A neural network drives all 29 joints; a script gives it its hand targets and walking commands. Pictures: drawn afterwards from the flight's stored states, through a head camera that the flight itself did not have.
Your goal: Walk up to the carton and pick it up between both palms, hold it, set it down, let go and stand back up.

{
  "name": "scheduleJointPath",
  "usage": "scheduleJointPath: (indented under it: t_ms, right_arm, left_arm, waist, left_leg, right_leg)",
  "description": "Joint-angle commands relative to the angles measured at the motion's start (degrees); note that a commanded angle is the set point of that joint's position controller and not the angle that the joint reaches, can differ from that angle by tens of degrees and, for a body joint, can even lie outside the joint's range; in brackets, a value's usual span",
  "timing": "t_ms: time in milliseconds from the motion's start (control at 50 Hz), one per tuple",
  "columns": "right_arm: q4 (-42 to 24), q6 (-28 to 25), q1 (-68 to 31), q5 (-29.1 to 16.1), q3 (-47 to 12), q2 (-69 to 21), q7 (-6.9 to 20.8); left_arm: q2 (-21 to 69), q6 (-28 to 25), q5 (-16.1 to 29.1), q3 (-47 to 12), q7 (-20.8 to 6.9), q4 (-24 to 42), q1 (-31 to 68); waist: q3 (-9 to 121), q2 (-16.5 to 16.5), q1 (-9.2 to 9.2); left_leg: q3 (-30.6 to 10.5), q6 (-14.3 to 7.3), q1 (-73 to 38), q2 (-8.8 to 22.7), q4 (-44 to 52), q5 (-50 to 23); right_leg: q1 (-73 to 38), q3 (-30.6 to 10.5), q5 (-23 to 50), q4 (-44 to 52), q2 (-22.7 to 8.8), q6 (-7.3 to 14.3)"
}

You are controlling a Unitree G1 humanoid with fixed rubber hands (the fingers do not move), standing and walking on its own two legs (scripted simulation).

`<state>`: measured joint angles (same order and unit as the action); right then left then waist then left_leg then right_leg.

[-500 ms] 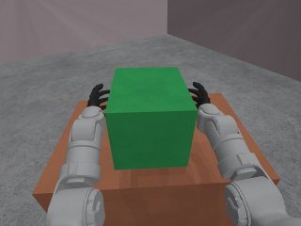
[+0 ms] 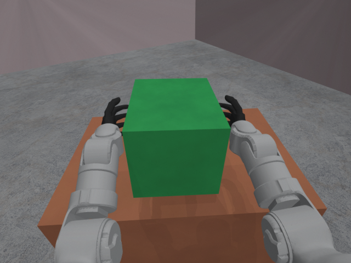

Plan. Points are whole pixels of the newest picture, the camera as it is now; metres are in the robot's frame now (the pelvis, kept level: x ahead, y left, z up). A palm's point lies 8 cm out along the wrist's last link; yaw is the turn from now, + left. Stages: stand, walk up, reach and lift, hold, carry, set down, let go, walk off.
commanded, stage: hold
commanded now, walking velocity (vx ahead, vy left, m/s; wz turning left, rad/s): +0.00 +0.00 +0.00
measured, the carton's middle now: (173, 132) +0.41 +0.02 +0.16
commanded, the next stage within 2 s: none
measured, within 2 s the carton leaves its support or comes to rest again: neither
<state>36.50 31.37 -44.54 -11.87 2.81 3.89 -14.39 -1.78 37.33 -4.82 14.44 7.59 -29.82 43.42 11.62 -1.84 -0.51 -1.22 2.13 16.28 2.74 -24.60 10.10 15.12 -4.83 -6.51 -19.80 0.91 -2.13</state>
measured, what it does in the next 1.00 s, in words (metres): stands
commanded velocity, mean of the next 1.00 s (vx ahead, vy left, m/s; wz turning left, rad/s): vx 0.00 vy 0.00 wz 0.00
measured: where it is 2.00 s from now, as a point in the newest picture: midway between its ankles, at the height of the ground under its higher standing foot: outside the picture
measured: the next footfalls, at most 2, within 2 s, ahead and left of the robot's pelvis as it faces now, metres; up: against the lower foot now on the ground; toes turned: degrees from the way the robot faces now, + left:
none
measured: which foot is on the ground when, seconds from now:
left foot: down 0.00-1.00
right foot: down 0.00-1.00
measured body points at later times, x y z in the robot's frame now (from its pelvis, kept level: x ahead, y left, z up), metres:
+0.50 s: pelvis +0.00 +0.00 +0.00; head -0.06 -0.01 +0.45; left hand +0.39 +0.16 +0.20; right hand +0.40 -0.12 +0.19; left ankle +0.03 +0.14 -0.74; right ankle +0.04 -0.14 -0.74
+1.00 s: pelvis +0.00 +0.00 +0.00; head -0.06 -0.01 +0.45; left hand +0.39 +0.16 +0.20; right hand +0.40 -0.12 +0.19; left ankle +0.03 +0.14 -0.74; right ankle +0.04 -0.14 -0.74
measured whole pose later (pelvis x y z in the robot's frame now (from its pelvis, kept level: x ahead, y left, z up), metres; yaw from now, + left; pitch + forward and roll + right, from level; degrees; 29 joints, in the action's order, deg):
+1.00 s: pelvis +0.00 +0.00 +0.00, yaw +0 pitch +2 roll -1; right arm 36.5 31.4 -44.5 -11.9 2.8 3.9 -14.5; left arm -1.8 37.3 -4.8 14.4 7.5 -29.8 43.4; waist 11.6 -1.8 -0.5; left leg -1.3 2.1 16.2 2.7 -24.6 10.1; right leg 15.1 -4.8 -6.6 -19.8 0.9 -2.1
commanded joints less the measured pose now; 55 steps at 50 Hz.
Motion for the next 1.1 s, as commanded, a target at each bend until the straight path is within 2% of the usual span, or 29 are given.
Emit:
scheduleJointPath:
  t_ms: [0,20,160,240,260,280,300,320,340,420,440,460,500,540,600,660,680,720,760,780,820,840,880,900,920,940,960,1000,1080]
  right_arm:
    - [-22.6,-3.6,-50.8,-9.5,-18.6,-41.9,6.7]
    - [-22.9,-3.7,-51.0,-9.0,-18.0,-41.8,6.8]
    - [-22.8,-3.8,-51.0,-9.0,-17.9,-41.6,6.6]
    - [-20.7,-3.5,-50.3,-8.7,-16.9,-41.6,6.9]
    - [-21.8,-3.9,-51.2,-8.6,-17.5,-41.9,7.0]
    - [-21.2,-3.8,-50.5,-8.2,-17.1,-41.3,7.0]
    - [-22.3,-3.9,-51.9,-8.5,-17.6,-41.8,7.1]
    - [-20.9,-3.8,-50.8,-8.4,-17.4,-42.2,7.1]
    - [-21.4,-3.9,-50.3,-8.7,-17.5,-41.7,7.0]
    - [-21.4,-3.9,-51.0,-8.7,-17.4,-41.6,7.1]
    - [-20.5,-3.8,-50.6,-8.4,-17.3,-41.9,7.0]
    - [-22.9,-4.1,-51.7,-9.0,-17.8,-42.0,7.0]
    - [-21.1,-3.9,-50.9,-8.5,-17.2,-41.3,6.8]
    - [-22.4,-4.0,-50.4,-9.2,-18.2,-42.1,6.9]
    - [-23.7,-3.7,-49.6,-9.5,-18.8,-42.0,6.6]
    - [-20.2,-3.5,-49.8,-8.7,-17.5,-41.9,6.6]
    - [-23.8,-4.0,-51.7,-9.3,-18.5,-42.4,6.8]
    - [-23.0,-3.8,-51.6,-9.4,-18.7,-42.2,6.7]
    - [-21.7,-3.6,-49.5,-9.4,-18.0,-42.1,6.8]
    - [-22.4,-3.7,-51.1,-9.4,-18.1,-41.6,6.9]
    - [-22.2,-3.6,-50.1,-9.3,-18.4,-41.9,6.6]
    - [-25.0,-3.9,-51.8,-9.7,-18.9,-41.7,6.6]
    - [-25.2,-3.8,-51.5,-9.7,-18.9,-41.2,6.5]
    - [-23.0,-3.4,-50.2,-9.8,-18.6,-41.6,6.5]
    - [-22.5,-3.4,-49.9,-10.0,-18.8,-41.8,6.5]
    - [-23.8,-3.6,-51.5,-10.0,-18.6,-41.5,6.6]
    - [-22.8,-3.5,-49.6,-9.5,-18.1,-41.1,6.5]
    - [-23.1,-3.4,-51.0,-9.4,-18.6,-42.1,6.7]
    - [-23.4,-3.7,-51.6,-8.9,-17.8,-41.3,6.6]
  left_arm:
    - [42.9,-2.5,5.6,-24.4,-11.1,19.1,46.1]
    - [43.1,-2.5,6.1,-24.7,-11.2,18.2,46.1]
    - [43.2,-2.1,5.1,-24.4,-11.4,17.8,44.6]
    - [43.1,-2.4,5.2,-24.3,-11.2,18.6,46.4]
    - [43.5,-2.4,5.4,-24.3,-11.3,18.2,46.2]
    - [43.5,-2.4,5.4,-24.3,-11.2,17.5,45.4]
    - [43.4,-2.6,5.3,-24.1,-11.2,17.6,46.3]
    - [43.0,-2.5,4.8,-23.5,-11.3,18.0,46.3]
    - [43.4,-2.5,5.3,-24.9,-11.2,18.8,45.7]
    - [42.7,-2.4,5.0,-23.8,-11.3,17.1,45.5]
    - [43.1,-2.4,5.2,-24.1,-11.3,17.3,45.9]
    - [43.6,-2.4,5.3,-24.6,-11.2,18.2,45.2]
    - [43.3,-2.3,5.2,-24.4,-11.3,17.3,45.8]
    - [43.5,-2.4,5.5,-25.0,-11.1,19.4,45.3]
    - [43.7,-2.4,6.3,-26.0,-11.1,20.3,44.4]
    - [42.4,-2.3,5.1,-23.7,-11.3,17.7,45.9]
    - [43.2,-2.3,5.5,-24.3,-11.3,18.6,45.4]
    - [42.9,-2.3,5.1,-23.8,-11.3,17.8,45.4]
    - [43.4,-2.5,5.6,-24.9,-11.1,20.2,46.4]
    - [43.3,-2.3,5.7,-24.7,-11.1,17.9,45.8]
    - [43.4,-2.3,5.5,-24.8,-11.2,19.2,45.3]
    - [43.6,-2.1,5.7,-24.9,-11.2,18.9,44.9]
    - [43.8,-2.0,5.8,-25.9,-11.1,18.9,44.0]
    - [43.6,-2.2,5.8,-25.6,-11.0,19.3,45.0]
    - [43.5,-2.3,5.9,-25.4,-11.0,20.2,45.6]
    - [43.4,-2.1,5.3,-25.0,-11.1,18.2,44.6]
    - [43.9,-2.0,5.4,-25.6,-11.1,19.4,44.4]
    - [42.9,-2.2,5.3,-24.0,-11.1,18.4,45.2]
    - [43.2,-2.0,5.4,-24.6,-11.3,17.2,45.1]
  waist:
    - [19.1,0.3,7.33]
    - [19.0,0.8,7.76]
    - [18.4,0.3,7.63]
    - [17.7,-0.4,8.14]
    - [18.8,0.4,7.48]
    - [18.1,0.0,7.89]
    - [17.3,1.0,7.57]
    - [17.3,0.6,7.11]
    - [18.0,-0.1,8.14]
    - [17.5,0.5,7.26]
    - [17.0,0.3,7.67]
    - [18.5,0.3,7.79]
    - [17.8,0.0,7.99]
    - [19.1,0.0,7.21]
    - [19.7,0.2,8.21]
    - [16.9,0.5,7.67]
    - [19.2,1.2,7.31]
    - [19.1,0.8,6.94]
    - [19.1,-0.5,7.58]
    - [18.3,0.1,7.36]
    - [19.0,-0.1,7.87]
    - [20.3,0.9,7.59]
    - [20.1,0.4,7.58]
    - [18.7,-0.5,7.80]
    - [19.0,-0.1,7.77]
    - [18.4,0.1,7.41]
    - [18.4,-0.7,8.09]
    - [18.5,0.9,6.93]
    - [18.2,0.5,7.88]
  left_leg:
    - [-0.5,0.2,-10.6,-5.9,5.7,-2.2]
    - [-0.7,0.2,-9.8,-5.8,6.0,-1.6]
    - [-0.5,0.2,-10.3,-5.9,5.8,-2.7]
    - [-0.5,0.5,-9.9,-5.8,6.2,-1.1]
    - [-0.3,0.4,-9.8,-5.7,6.3,-1.2]
    - [-0.4,0.4,-9.5,-5.7,6.5,-0.8]
    - [-0.5,0.1,-9.2,-5.8,6.4,-1.1]
    - [-0.2,0.1,-9.5,-5.9,6.4,-1.0]
    - [-0.6,0.6,-10.0,-5.7,6.1,-2.1]
    - [-0.5,0.2,-9.6,-5.7,6.3,-1.0]
    - [-0.4,0.4,-9.8,-5.7,6.2,-1.2]
    - [-0.5,0.4,-10.3,-5.7,5.9,-2.6]
    - [-0.6,0.5,-9.8,-5.6,6.1,-1.3]
    - [-0.5,0.4,-10.5,-5.7,5.6,-3.2]
    - [-0.7,0.4,-11.0,-5.8,5.6,-3.9]
    - [-0.2,0.2,-10.0,-6.0,6.1,-1.1]
    - [-0.3,-0.1,-10.2,-5.9,5.9,-2.4]
    - [-0.2,0.0,-10.3,-6.0,5.8,-2.0]
    - [-0.5,0.5,-10.5,-5.8,5.9,-2.5]
    - [-0.6,0.4,-9.9,-5.8,6.0,-1.9]
    - [-0.5,0.3,-10.8,-5.9,5.7,-3.5]
    - [-0.8,0.2,-10.6,-5.9,5.4,-3.6]
    - [-0.7,0.5,-10.7,-5.8,5.6,-3.7]
    - [-0.7,0.5,-10.6,-5.9,5.6,-3.4]
    - [-0.7,0.4,-10.8,-5.9,5.7,-4.0]
    - [-0.7,0.3,-10.2,-6.0,5.8,-2.8]
    - [-0.5,0.7,-10.1,-5.8,5.6,-3.1]
    - [-0.4,0.0,-9.7,-6.1,6.0,-2.2]
    - [-0.4,0.3,-9.9,-5.9,6.0,-1.6]
  right_leg:
    - [-17.5,4.4,4.2,3.6,3.7,-0.2]
    - [-17.8,4.3,4.3,3.6,3.5,-0.2]
    - [-18.0,4.3,5.1,3.5,3.6,-0.1]
    - [-17.1,4.4,3.4,3.6,3.6,0.2]
    - [-17.7,4.4,3.3,3.6,3.7,0.1]
    - [-17.6,4.3,3.1,3.7,3.6,0.1]
    - [-17.3,4.3,3.2,3.7,3.7,0.1]
    - [-17.5,4.3,3.3,3.7,3.5,0.0]
    - [-17.9,4.3,4.7,3.5,3.7,0.1]
    - [-17.4,4.4,2.9,3.7,3.6,0.1]
    - [-17.0,4.3,3.6,3.6,3.6,0.1]
    - [-18.0,4.5,5.2,3.4,3.8,0.0]
    - [-17.3,4.3,3.9,3.6,3.7,0.1]
    - [-18.3,4.2,5.3,3.4,3.7,0.0]
    - [-18.6,4.2,6.7,3.3,3.8,-0.2]
    - [-16.9,4.3,3.2,3.9,3.5,-0.2]
    - [-18.0,4.5,4.4,3.6,3.9,-0.2]
    - [-17.8,4.5,4.1,3.6,3.7,-0.4]
    - [-17.5,4.4,4.4,3.4,3.7,-0.1]
    - [-17.3,4.3,4.1,3.5,3.7,0.0]
    - [-17.9,4.2,5.6,3.6,3.7,0.0]
    - [-18.7,4.3,6.0,3.4,3.9,-0.1]
    - [-18.6,4.4,6.1,3.4,4.1,-0.1]
    - [-17.9,4.1,5.7,3.5,3.7,-0.2]
    - [-17.9,4.1,6.2,3.6,3.9,-0.2]
    - [-17.7,4.3,4.9,3.6,3.9,-0.1]
    - [-18.3,4.2,5.8,3.2,3.9,0.0]
    - [-18.3,4.3,4.6,3.7,3.7,-0.3]
    - [-17.4,4.4,4.0,3.7,3.7,0.0]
